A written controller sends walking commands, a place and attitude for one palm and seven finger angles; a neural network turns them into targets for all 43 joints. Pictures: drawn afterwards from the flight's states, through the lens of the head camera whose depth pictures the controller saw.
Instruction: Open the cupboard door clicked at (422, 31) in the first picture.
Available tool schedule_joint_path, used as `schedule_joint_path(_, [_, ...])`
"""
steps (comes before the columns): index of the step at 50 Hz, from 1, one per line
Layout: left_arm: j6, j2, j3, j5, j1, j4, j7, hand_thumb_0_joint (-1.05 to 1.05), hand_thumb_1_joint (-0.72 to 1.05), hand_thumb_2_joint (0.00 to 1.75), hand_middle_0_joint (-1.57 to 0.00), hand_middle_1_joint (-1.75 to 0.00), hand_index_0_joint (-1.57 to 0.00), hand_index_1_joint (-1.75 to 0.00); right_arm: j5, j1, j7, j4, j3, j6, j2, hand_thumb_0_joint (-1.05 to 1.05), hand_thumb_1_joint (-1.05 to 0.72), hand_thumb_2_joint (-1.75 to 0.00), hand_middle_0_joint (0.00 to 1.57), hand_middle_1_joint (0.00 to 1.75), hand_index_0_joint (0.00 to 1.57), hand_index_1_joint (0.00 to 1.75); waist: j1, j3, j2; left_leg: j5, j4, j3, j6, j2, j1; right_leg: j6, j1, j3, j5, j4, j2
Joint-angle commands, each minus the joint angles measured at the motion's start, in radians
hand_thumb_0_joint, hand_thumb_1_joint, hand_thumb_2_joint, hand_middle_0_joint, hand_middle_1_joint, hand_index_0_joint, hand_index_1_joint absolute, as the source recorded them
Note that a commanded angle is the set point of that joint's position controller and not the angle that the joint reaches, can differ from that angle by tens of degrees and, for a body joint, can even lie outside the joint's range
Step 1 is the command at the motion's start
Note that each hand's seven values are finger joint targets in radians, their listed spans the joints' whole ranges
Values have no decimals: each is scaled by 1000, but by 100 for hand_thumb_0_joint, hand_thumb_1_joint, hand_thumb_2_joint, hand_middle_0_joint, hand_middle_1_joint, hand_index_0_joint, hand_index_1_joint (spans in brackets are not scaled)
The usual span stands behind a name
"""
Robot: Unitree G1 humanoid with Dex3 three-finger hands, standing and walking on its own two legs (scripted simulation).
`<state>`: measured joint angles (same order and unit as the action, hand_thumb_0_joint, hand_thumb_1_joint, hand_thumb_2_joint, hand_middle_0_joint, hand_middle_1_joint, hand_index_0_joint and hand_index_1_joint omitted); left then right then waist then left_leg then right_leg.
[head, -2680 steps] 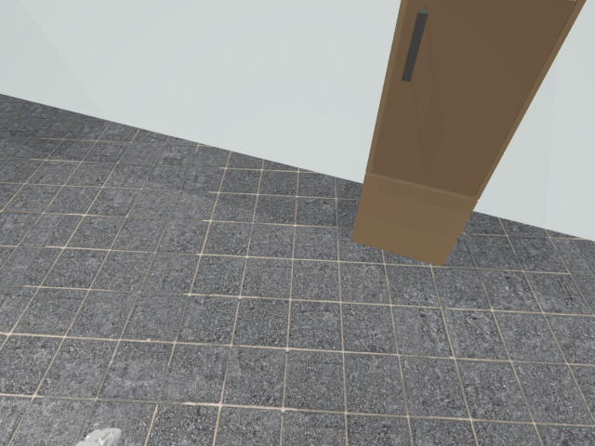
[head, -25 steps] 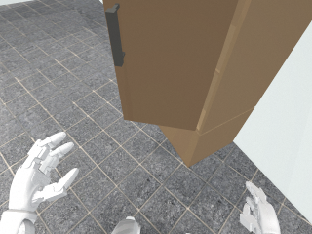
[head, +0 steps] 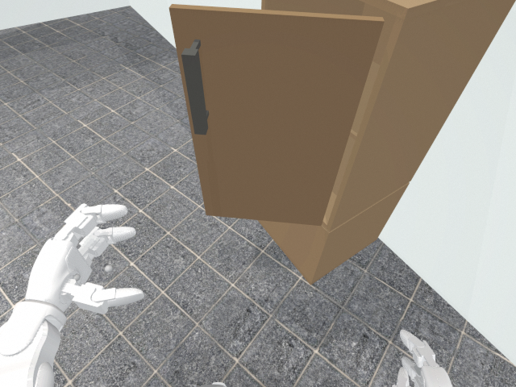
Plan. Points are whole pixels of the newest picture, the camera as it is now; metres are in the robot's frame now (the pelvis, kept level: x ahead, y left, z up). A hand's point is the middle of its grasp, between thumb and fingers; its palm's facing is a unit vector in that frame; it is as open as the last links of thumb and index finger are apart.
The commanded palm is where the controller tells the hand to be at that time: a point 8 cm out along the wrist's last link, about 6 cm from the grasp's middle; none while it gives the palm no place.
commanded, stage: raise the hand with hooked fingers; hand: left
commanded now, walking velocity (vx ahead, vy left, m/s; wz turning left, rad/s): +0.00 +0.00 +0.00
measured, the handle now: (198, 89) +0.61 +0.16 +0.14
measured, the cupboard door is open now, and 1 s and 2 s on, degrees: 50 50 50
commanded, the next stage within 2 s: move the hooked fingers beside the handle in 1.04 s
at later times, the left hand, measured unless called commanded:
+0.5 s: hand (62, 203) +0.29 +0.27 +0.17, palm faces +0.05 -1.00 -0.06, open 13.9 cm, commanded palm +0.27 +0.31 +0.16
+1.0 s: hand (96, 197) +0.31 +0.23 +0.17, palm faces +0.03 -1.00 -0.03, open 13.9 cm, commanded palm +0.28 +0.28 +0.17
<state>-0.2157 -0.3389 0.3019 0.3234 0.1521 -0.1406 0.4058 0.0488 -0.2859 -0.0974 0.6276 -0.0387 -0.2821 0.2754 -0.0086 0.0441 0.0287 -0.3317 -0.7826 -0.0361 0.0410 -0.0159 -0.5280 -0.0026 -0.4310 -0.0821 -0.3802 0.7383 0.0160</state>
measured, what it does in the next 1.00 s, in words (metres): stands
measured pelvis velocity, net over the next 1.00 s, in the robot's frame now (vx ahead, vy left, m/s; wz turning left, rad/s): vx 0.01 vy -0.04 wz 0.00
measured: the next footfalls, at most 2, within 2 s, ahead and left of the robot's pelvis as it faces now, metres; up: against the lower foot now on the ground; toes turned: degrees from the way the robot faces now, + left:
none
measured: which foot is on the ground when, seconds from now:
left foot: down 0.00-1.00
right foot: down 0.00-1.00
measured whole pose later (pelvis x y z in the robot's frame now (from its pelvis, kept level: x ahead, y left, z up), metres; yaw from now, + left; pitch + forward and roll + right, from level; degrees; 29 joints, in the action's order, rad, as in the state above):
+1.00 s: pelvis +0.01 -0.04 +0.02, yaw +0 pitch +0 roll +0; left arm -0.02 -0.44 0.45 0.35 -0.14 -0.34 0.49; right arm 0.07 -0.26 -0.12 0.62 -0.06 -0.22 0.29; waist -0.03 0.03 0.05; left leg -0.25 -0.56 -0.03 -0.01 -0.04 -0.31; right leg 0.04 -0.23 -0.09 -0.31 0.54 -0.02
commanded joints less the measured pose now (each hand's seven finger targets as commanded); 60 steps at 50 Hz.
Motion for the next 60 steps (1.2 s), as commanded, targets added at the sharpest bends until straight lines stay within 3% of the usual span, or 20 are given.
schedule_joint_path(1, [-59,-259,163,34,-229,269,-32,0,-36,36,-29,-111,-29,-111,2,82,-14,-170,44,-64,124,0,-90,-90,20,30,20,30,-17,203,107,118,216,121,-29,-10,273,31,12,-5,126,-128,-49])
schedule_joint_path(6, [55,-224,122,36,-265,149,6,0,-48,31,-30,-118,-30,-118,15,97,-14,-174,34,-40,125,0,-90,-90,20,30,20,30,-15,98,97,117,259,114,-35,-10,262,31,36,-9,156,-175,-49])
schedule_joint_path(9, [123,-241,118,28,-314,117,34,0,-50,30,-30,-120,-30,-120,20,99,-22,-183,33,-26,131,0,-90,-90,20,30,20,30,-12,98,34,123,267,109,-26,-9,269,26,48,-6,167,-199,-49])
schedule_joint_path(10, [132,-252,123,31,-335,123,43,0,-50,30,-30,-120,-30,-120,19,100,-21,-188,31,-22,131,0,-90,-90,20,30,20,30,-17,112,55,143,266,105,-25,-1,286,29,66,-1,181,-208,-53])
schedule_joint_path(13, [126,-313,169,32,-420,188,47,0,-50,30,-30,-120,-30,-120,15,108,-22,-194,27,-18,127,0,-90,-90,20,30,20,30,-18,177,56,206,266,108,-25,-2,346,32,98,2,219,-219,-53])
schedule_joint_path(16, [98,-353,202,34,-491,225,37,0,-50,30,-30,-120,-30,-120,8,111,-25,-187,19,-16,122,0,-90,-90,20,30,20,30,-19,199,108,239,277,108,-29,1,391,35,120,5,239,-237,-55])
schedule_joint_path(20, [107,-376,224,40,-521,134,53,0,-50,30,-30,-120,-30,-120,12,110,-33,-163,16,-8,123,0,-90,-90,20,30,20,30,-17,157,93,218,292,99,-25,7,386,37,141,11,238,-273,-55])
schedule_joint_path(24, [165,-372,193,34,-557,28,91,0,-50,30,-30,-120,-30,-120,25,119,-40,-159,14,2,127,0,-90,-90,20,30,20,30,-9,124,85,193,308,90,-19,11,368,32,135,13,232,-294,-45])
schedule_joint_path(27, [186,-410,208,38,-602,17,112,0,-50,30,-30,-120,-30,-120,28,121,-39,-166,14,3,128,0,-90,-90,20,30,20,30,-14,152,67,217,307,86,-13,17,383,30,161,22,265,-304,-41])
schedule_joint_path(32, [184,-391,218,60,-517,-47,129,0,-50,30,-30,-120,-30,-120,28,117,-22,-172,21,7,133,0,-90,-90,20,30,20,30,-24,132,-23,220,292,67,-6,22,342,21,158,36,289,-302,-37])
schedule_joint_path(36, [152,-436,264,65,-549,22,114,0,-50,30,-30,-120,-30,-120,23,124,-16,-183,26,2,129,0,-90,-90,20,30,20,30,-35,190,18,254,276,50,-3,26,357,16,193,58,338,-292,-28])
schedule_joint_path(39, [131,-430,264,54,-560,56,91,0,-50,30,-30,-120,-30,-120,23,120,-18,-181,29,-2,123,0,-90,-90,20,30,20,30,-30,195,70,249,274,40,-3,26,373,14,184,61,332,-293,-27])
schedule_joint_path(42, [125,-415,252,51,-574,46,78,0,-50,30,-30,-120,-30,-120,23,120,-24,-173,28,-2,121,0,-90,-90,20,30,20,30,-20,160,39,225,273,37,0,24,351,5,178,78,316,-303,-22])
schedule_joint_path(44, [127,-409,247,47,-574,32,75,0,-50,30,-30,-120,-30,-120,25,120,-28,-169,29,-2,122,0,-90,-90,20,30,20,30,-19,150,64,217,272,33,0,24,355,5,167,80,308,-306,-21])
schedule_joint_path(49, [149,-389,226,48,-566,3,88,0,-50,30,-30,-120,-30,-120,30,126,-34,-170,29,3,123,0,-90,-90,20,30,20,30,-19,146,40,214,265,33,-2,23,334,-5,177,94,315,-304,-13])
schedule_joint_path(50, [149,-395,231,56,-555,0,89,0,-50,30,-30,-120,-30,-120,29,124,-33,-171,29,5,124,0,-90,-90,20,30,20,30,-22,146,-1,220,257,35,-1,22,327,-13,188,105,325,-304,-11])
schedule_joint_path(54, [151,-396,235,55,-558,1,91,0,-50,30,-30,-120,-30,-120,31,131,-32,-177,29,5,123,0,-90,-90,20,30,20,30,-24,162,15,221,256,34,-1,25,329,-11,181,101,332,-298,-12])
schedule_joint_path(55, [150,-409,246,60,-554,-3,87,0,-50,30,-30,-120,-30,-120,31,127,-30,-178,29,8,123,0,-90,-90,20,30,20,30,-28,152,-23,221,253,36,-2,22,316,-16,189,108,331,-299,-10])
schedule_joint_path(59, [137,-391,220,51,-631,17,79,0,-50,30,-30,-120,-30,-120,32,129,-34,-175,29,6,120,0,-90,-90,20,30,20,30,-15,170,29,224,261,35,-1,26,349,-4,166,84,329,-292,-21])
schedule_joint_path(60, [135,-407,224,51,-652,1,74,0,-50,30,-30,-120,-30,-120,32,124,-37,-166,29,9,122,0,-90,-90,20,30,20,30,-9,155,15,222,256,34,-1,23,344,-5,162,90,320,-296,-21])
